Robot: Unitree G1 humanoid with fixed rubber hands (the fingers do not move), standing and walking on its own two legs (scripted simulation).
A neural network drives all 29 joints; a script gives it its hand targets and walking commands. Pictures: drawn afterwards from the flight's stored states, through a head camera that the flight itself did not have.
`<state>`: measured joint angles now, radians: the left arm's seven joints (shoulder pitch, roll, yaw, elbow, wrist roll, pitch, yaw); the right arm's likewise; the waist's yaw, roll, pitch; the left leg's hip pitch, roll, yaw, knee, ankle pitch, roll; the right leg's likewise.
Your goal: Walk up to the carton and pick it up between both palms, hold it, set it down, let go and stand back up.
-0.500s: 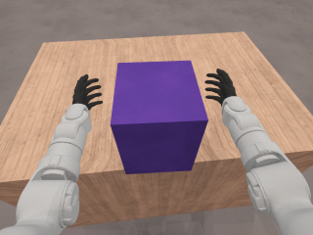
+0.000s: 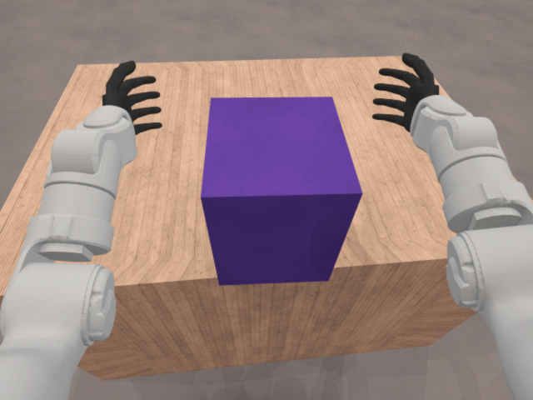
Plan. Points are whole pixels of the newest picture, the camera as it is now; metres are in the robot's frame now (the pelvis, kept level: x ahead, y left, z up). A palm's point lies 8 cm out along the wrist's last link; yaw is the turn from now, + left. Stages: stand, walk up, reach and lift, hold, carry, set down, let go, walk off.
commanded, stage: set down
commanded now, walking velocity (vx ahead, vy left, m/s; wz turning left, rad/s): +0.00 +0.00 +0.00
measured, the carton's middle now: (273, 195) +0.45 +0.02 +0.04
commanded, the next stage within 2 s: let go in 1.86 s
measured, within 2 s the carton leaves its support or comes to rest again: neither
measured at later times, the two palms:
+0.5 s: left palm (121, 149) +0.40 +0.23 +0.17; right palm (423, 138) +0.45 -0.18 +0.18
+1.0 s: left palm (128, 209) +0.34 +0.21 +0.12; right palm (425, 205) +0.38 -0.19 +0.12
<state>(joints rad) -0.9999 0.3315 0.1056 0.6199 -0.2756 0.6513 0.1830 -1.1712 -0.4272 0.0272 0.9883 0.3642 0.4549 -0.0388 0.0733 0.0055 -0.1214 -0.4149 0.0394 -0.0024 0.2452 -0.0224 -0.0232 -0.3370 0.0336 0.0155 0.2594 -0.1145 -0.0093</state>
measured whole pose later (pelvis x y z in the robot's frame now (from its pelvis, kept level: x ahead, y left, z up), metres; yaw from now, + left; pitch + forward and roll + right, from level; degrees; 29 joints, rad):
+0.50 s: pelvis +0.01 +0.00 +0.01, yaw +0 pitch +5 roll +0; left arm -0.74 0.26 0.20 0.32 -0.18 0.72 0.11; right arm -0.88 -0.41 0.03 0.69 0.37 0.45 -0.02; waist 0.05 0.00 -0.03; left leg -0.22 0.03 -0.01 0.15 -0.01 -0.02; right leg -0.14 0.03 0.02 0.15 -0.09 -0.01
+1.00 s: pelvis +0.01 +0.00 +0.00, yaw -1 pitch -1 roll +0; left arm -0.40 0.17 0.20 0.06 -0.15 0.69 0.09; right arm -0.49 -0.35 0.03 0.36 0.36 0.40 -0.07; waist 0.06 -0.02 0.04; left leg -0.13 0.03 0.02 0.19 -0.04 -0.03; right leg -0.09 0.03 0.05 0.25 -0.15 -0.02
